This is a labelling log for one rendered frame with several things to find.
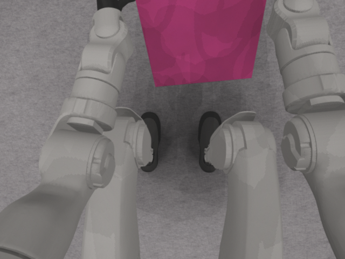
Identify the left robot upper arm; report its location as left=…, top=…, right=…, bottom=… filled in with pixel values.
left=0, top=129, right=115, bottom=259

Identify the robot left forearm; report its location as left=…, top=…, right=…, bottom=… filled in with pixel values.
left=39, top=8, right=134, bottom=172

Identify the carton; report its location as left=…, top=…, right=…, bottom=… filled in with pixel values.
left=136, top=0, right=266, bottom=87

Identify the right robot upper arm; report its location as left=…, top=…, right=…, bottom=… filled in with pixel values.
left=281, top=110, right=345, bottom=259

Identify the left robot thigh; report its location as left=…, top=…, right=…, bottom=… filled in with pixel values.
left=81, top=116, right=149, bottom=259

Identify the left robot hand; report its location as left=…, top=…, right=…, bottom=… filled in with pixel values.
left=96, top=0, right=136, bottom=11

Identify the robot right forearm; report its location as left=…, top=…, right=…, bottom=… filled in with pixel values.
left=266, top=0, right=345, bottom=114

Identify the left robot foot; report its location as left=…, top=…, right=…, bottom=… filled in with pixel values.
left=141, top=112, right=161, bottom=172

